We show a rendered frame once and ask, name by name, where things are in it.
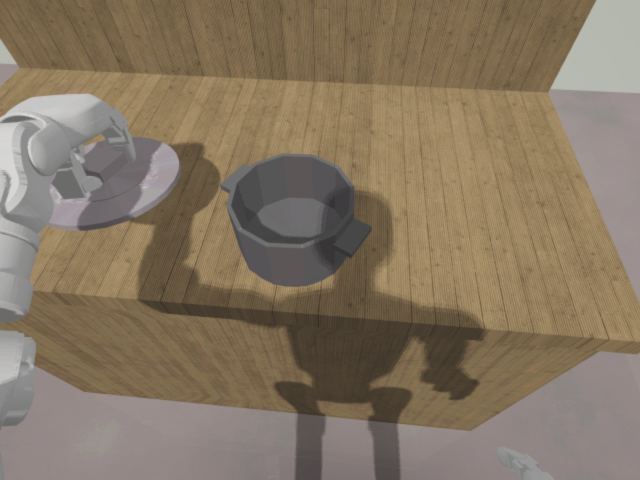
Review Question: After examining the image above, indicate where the left robot forearm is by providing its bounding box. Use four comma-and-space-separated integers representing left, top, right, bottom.
0, 110, 71, 323

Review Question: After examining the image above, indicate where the left robot hand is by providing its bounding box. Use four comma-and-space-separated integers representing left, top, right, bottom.
5, 94, 136, 199

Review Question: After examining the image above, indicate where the table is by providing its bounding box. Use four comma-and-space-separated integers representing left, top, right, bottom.
0, 0, 640, 431

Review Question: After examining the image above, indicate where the right robot hand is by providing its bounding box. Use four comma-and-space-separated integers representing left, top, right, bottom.
496, 447, 554, 480

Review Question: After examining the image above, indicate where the knob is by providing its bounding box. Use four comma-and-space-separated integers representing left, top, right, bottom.
79, 147, 128, 183

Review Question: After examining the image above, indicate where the left robot upper arm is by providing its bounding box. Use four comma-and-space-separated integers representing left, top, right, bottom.
0, 330, 36, 480

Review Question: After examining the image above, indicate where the lid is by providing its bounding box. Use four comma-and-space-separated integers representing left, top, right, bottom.
47, 137, 181, 231

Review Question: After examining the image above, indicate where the pot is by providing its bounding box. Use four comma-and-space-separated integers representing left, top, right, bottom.
220, 153, 372, 287

